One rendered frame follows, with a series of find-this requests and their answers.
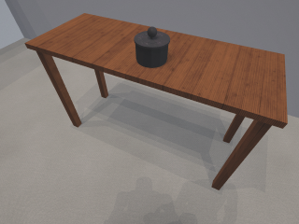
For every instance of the table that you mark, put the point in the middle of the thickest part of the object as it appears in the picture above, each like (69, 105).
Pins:
(249, 82)

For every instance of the pot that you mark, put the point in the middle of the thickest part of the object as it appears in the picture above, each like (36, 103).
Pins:
(151, 58)

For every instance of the lid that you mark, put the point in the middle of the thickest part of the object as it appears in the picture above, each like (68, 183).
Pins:
(144, 41)

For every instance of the knob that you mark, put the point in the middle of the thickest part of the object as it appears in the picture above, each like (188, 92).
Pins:
(152, 31)

